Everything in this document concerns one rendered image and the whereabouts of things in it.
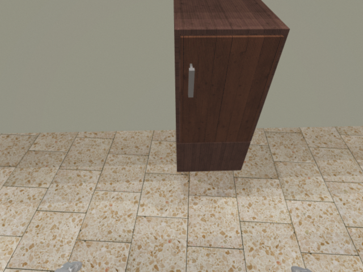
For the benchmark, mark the handle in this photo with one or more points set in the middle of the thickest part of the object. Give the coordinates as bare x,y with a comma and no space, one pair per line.
191,80

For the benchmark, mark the cupboard door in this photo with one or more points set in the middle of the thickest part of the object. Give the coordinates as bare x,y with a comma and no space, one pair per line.
232,73

